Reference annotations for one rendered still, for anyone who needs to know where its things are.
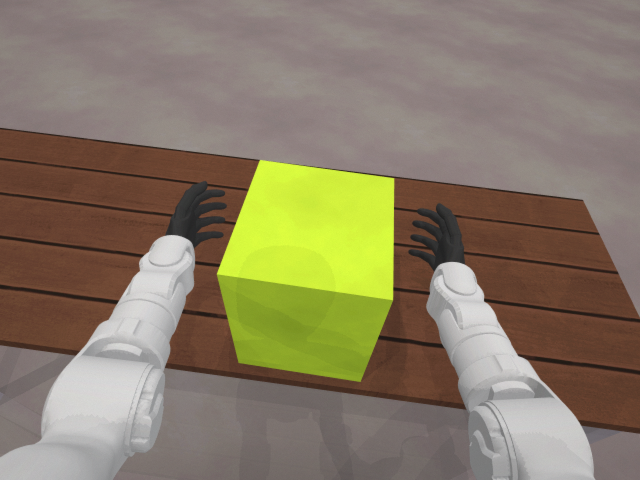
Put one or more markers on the table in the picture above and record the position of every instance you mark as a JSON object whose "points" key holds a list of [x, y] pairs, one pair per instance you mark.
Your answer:
{"points": [[77, 215]]}

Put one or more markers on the carton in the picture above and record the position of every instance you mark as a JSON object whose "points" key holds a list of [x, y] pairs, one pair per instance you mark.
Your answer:
{"points": [[307, 276]]}

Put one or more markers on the left robot upper arm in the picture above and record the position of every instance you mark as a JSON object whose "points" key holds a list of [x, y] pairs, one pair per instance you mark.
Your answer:
{"points": [[103, 411]]}

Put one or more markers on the right robot forearm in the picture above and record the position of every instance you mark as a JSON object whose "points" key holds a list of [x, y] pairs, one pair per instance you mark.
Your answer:
{"points": [[486, 363]]}

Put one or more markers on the left robot hand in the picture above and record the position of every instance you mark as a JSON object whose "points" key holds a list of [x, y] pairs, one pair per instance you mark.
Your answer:
{"points": [[185, 222]]}

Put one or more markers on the right robot hand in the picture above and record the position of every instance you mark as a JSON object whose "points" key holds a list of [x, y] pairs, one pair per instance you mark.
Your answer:
{"points": [[449, 247]]}

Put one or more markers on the right robot upper arm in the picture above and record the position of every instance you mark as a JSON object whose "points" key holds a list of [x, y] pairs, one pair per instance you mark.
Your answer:
{"points": [[527, 439]]}

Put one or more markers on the left robot forearm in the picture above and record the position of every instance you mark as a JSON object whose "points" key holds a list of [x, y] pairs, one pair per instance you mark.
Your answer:
{"points": [[146, 316]]}

